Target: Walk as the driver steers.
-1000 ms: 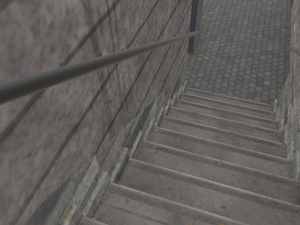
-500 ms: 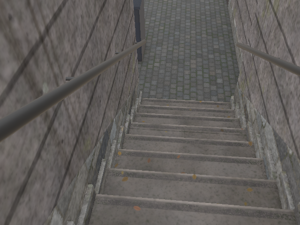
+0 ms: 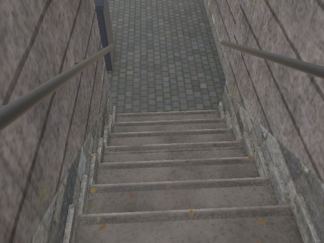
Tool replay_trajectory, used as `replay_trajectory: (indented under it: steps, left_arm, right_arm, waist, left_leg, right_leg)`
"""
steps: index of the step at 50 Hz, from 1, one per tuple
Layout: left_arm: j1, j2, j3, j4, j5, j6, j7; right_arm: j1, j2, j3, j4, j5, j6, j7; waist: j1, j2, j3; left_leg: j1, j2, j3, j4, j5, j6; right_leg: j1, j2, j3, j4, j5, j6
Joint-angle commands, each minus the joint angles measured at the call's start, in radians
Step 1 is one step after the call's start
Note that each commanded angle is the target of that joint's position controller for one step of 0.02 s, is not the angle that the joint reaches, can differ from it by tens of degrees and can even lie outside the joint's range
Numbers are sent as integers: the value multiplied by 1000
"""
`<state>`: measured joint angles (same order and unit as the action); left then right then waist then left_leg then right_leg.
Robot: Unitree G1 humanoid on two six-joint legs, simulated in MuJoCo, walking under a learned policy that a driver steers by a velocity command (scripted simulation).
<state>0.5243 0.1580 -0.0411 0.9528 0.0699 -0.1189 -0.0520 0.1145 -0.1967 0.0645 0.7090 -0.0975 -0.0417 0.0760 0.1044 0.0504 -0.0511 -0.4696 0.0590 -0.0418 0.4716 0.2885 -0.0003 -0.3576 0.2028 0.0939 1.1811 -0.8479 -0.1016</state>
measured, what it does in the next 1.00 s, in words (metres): goes down: left foot 0.16 m lower, then right foot 0.16 m lower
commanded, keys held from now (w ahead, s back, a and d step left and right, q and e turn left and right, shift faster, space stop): w+e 0.52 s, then w+q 0.48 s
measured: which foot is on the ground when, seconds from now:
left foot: up 0.00-0.00, down 0.02-0.64, up 0.66-1.00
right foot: down 0.00-0.04, up 0.06-0.62, down 0.64-1.00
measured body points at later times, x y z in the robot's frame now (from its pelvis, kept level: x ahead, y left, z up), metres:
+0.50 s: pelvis +0.22 +0.00 -0.12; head +0.24 -0.02 +0.33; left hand +0.46 +0.14 -0.23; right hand +0.02 -0.11 -0.26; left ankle +0.09 +0.12 -0.79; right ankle +0.40 -0.22 -0.78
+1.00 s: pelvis +0.50 -0.10 -0.25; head +0.52 -0.10 +0.19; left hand +0.47 +0.13 -0.40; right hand +0.57 -0.37 -0.38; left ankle +0.69 +0.01 -0.94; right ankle +0.39 -0.20 -0.95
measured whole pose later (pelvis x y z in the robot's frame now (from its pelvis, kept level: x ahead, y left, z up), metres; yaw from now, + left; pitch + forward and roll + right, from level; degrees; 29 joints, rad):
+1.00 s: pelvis +0.50 -0.10 -0.25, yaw -11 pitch +1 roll -4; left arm 0.50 0.17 0.01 1.04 0.12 -0.14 -0.01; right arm 0.18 -0.24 -0.02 0.88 -0.07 -0.08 0.06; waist 0.04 0.07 0.01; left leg -0.69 0.13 -0.06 0.77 0.31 0.02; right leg -0.22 -0.07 -0.28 0.78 -0.55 0.02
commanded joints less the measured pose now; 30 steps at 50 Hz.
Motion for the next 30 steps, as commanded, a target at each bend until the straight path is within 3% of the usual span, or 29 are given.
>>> replay_trajectory:
  steps: [1, 2, 3, 4, 5, 6, 7, 8, 9, 10, 11, 12, 13, 14, 15, 16, 18, 19, 20, 21, 22, 23, 24, 25, 26, 27, 28, 29, 30]
  left_arm:
    - [-42, 243, 62, -60, -8, 9, -39]
    - [-33, 154, 44, -72, 7, 1, -66]
    - [281, -6, 22, -13, -19, -4, -78]
    - [165, 140, 38, -83, -49, 6, -85]
    - [-45, 164, 48, -167, -50, 18, -64]
    - [-91, 113, 21, -175, -29, 24, -41]
    - [-88, 88, 12, -139, -24, 31, -31]
    - [-93, 69, 4, -152, -9, 43, -41]
    - [-86, 45, 1, -132, 29, 51, -56]
    - [-136, 72, 11, -136, 37, 46, -79]
    - [-156, 138, 45, -102, 41, 44, -94]
    - [-201, 143, 50, -123, 42, 50, -110]
    - [-218, 160, 64, -144, 28, 50, -105]
    - [-195, 114, 51, -140, 25, 39, -102]
    - [-218, 134, 60, -157, 12, 31, -99]
    - [-280, 126, 49, -165, 10, 28, -87]
    - [-374, 82, 38, -184, 12, 26, -64]
    - [-457, 67, 35, -202, 23, 27, -67]
    - [-510, 60, 32, -223, 43, 36, -73]
    - [-496, 76, 33, -201, 45, 39, -81]
    - [-514, 72, 29, -217, 56, 41, -81]
    - [-500, 57, 22, -220, 39, 46, -87]
    - [-512, 51, 20, -231, 40, 54, -87]
    - [-571, 74, 24, -264, 32, 61, -85]
    - [-637, 88, 30, -292, 44, 65, -86]
    - [-666, 97, 28, -289, 46, 68, -81]
    - [-690, 99, 28, -296, 55, 75, -72]
    - [-632, 101, 30, -268, 55, 90, -64]
    - [-496, 118, 45, -232, 46, 93, -52]
  right_arm:
    - [230, -158, -72, 21, 21, -29, -20]
    - [546, -238, -113, 114, 37, -52, -21]
    - [555, -307, -130, 115, 35, -41, 17]
    - [512, -290, -131, 79, 21, -23, 43]
    - [436, -270, -135, 81, 19, -25, 36]
    - [369, -150, -99, 94, 8, -32, 21]
    - [347, -53, -75, 100, 9, -36, 16]
    - [317, -8, -61, 127, 5, -48, -4]
    - [226, 68, -39, 133, 1, -78, -34]
    - [193, 55, -33, 137, 3, -98, -45]
    - [211, 16, -33, 147, 10, -115, -56]
    - [262, -48, -44, 188, 4, -124, -54]
    - [287, -113, -59, 202, -5, -124, -53]
    - [325, -130, -63, 231, -44, -131, -62]
    - [328, -153, -67, 225, -42, -133, -59]
    - [378, -86, -50, 269, -33, -129, -78]
    - [588, -27, -33, 353, -25, -104, -98]
    - [710, -2, -25, 382, -11, -95, -117]
    - [712, 36, -1, 386, -24, -89, -110]
    - [617, 49, 8, 338, -25, -91, -104]
    - [585, 52, 15, 323, -43, -97, -94]
    - [560, 11, 5, 321, -43, -100, -85]
    - [560, -18, -5, 330, -29, -103, -84]
    - [551, -65, -25, 344, -10, -103, -86]
    - [589, -128, -52, 358, -4, -96, -93]
    - [617, -161, -65, 375, 22, -98, -94]
    - [617, -176, -81, 389, 30, -88, -95]
    - [640, -180, -88, 421, 13, -71, -88]
    - [653, -204, -101, 447, -3, -61, -74]
  waist:
    - [-143, -103, 55]
    - [-231, 20, -83]
    - [-110, 306, -331]
    - [-191, 141, -282]
    - [-224, 79, -123]
    - [-175, -90, -18]
    - [-137, -89, 51]
    - [-86, -58, 98]
    - [-38, -66, 152]
    - [-57, -49, 183]
    - [-92, -37, 132]
    - [-109, 22, 114]
    - [-97, -4, 111]
    - [-78, -15, 103]
    - [-76, -40, 79]
    - [-122, -17, 95]
    - [-202, 2, 130]
    - [-256, -21, 142]
    - [-250, -6, 142]
    - [-219, -19, 170]
    - [-197, -5, 182]
    - [-184, -44, 196]
    - [-189, -17, 225]
    - [-202, -55, 271]
    - [-238, -48, 311]
    - [-262, -28, 311]
    - [-277, -49, 320]
    - [-256, -42, 288]
    - [-222, -69, 211]
  left_leg:
    - [339, 7, 46, -160, 6, 87]
    - [702, 94, -37, -37, 184, 196]
    - [1201, 368, -253, 276, 744, 467]
    - [1141, 452, -383, 196, 618, 503]
    - [965, 481, -447, 79, 128, 453]
    - [743, 417, -383, -18, -370, 352]
    - [494, 342, -280, -55, -366, 327]
    - [241, 297, -202, -93, -357, 315]
    - [71, 184, -86, -123, -385, 245]
    - [-66, 151, -4, -152, -350, 236]
    - [-137, 114, 69, -139, -425, 242]
    - [-161, 144, 24, -139, -451, 264]
    - [-87, 190, -1, -117, -383, 260]
    - [-42, 210, -9, -50, -257, 244]
    - [53, 233, -15, -24, -150, 229]
    - [306, 261, -46, 34, -275, 213]
    - [569, 307, -120, 95, -298, 219]
    - [687, 284, -105, 130, -339, 192]
    - [617, 286, -112, 117, -375, 216]
    - [424, 246, -43, 122, -469, 214]
    - [231, 236, 26, 84, -490, 221]
    - [120, 206, 110, 62, -531, 188]
    - [69, 182, 157, 61, -596, 169]
    - [107, 176, 166, 89, -544, 149]
    - [199, 205, 142, 105, -513, 120]
    - [301, 205, 119, 134, -429, 115]
    - [386, 213, 92, 191, -369, 113]
    - [487, 235, 62, 254, -282, 125]
    - [541, 230, 58, 370, -215, 130]
  right_leg:
    - [-65, -186, 394, 50, 703, -159]
    - [-263, -140, 310, 364, 842, -84]
    - [-712, 1, 84, 896, 51, 38]
    - [-973, -33, 22, 1088, 72, 53]
    - [-1156, -112, 16, 1063, 201, 85]
    - [-1137, -219, 107, 882, 465, 61]
    - [-1004, -272, 84, 743, 592, 51]
    - [-837, -325, 50, 693, 634, 31]
    - [-731, -390, 64, 384, 854, 5]
    - [-607, -387, -5, 192, 987, 4]
    - [-472, -368, -46, 46, 1099, 19]
    - [-440, -356, -59, 121, 1100, 31]
    - [-484, -339, -60, 66, 1062, 27]
    - [-477, -344, -33, 82, 1110, 14]
    - [-499, -329, -29, 35, 1080, 5]
    - [-742, -388, 88, -113, 1208, 11]
    - [-1001, -383, 63, -228, 1173, 10]
    - [-1088, -377, 36, -357, 1262, 1]
    - [-1008, -385, -2, -361, 1275, -2]
    - [-820, -385, -23, -427, 1429, -14]
    - [-599, -364, -92, -364, 1455, -18]
    - [-404, -346, -111, -405, 1452, -30]
    - [-281, -328, -144, -451, 1399, -20]
    - [-250, -311, -160, -519, 1300, -10]
    - [-279, -301, -200, -588, 1273, 2]
    - [-294, -301, -177, -669, 1174, 19]
    - [-288, -299, -164, -775, 1116, 18]
    - [-270, -315, -118, -862, 1149, 18]
    - [-138, -317, -84, -898, 1211, -2]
